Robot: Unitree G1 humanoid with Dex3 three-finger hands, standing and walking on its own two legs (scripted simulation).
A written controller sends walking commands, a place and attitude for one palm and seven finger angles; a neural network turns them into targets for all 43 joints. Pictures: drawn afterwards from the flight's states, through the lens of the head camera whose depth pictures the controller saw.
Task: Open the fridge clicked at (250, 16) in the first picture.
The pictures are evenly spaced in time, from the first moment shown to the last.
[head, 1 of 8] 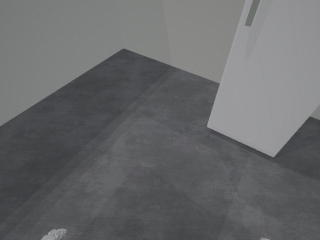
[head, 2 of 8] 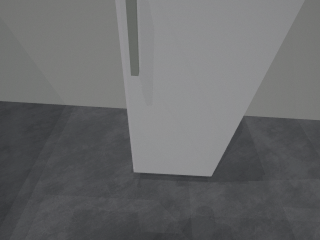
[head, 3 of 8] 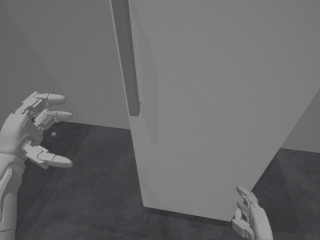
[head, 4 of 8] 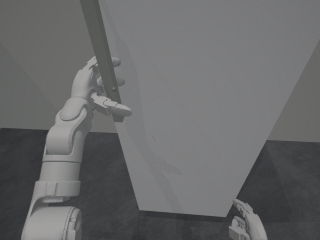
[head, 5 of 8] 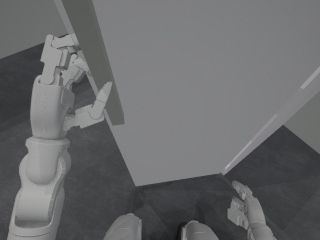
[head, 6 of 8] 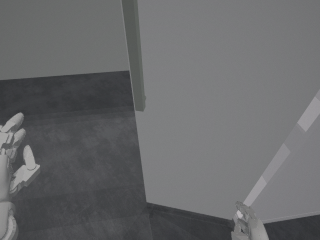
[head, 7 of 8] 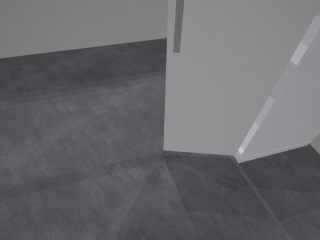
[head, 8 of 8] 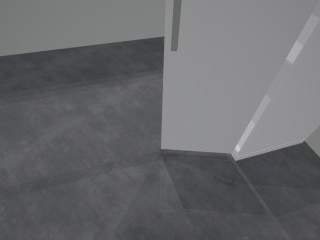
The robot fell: no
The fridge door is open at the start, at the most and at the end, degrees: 0 78 70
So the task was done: yes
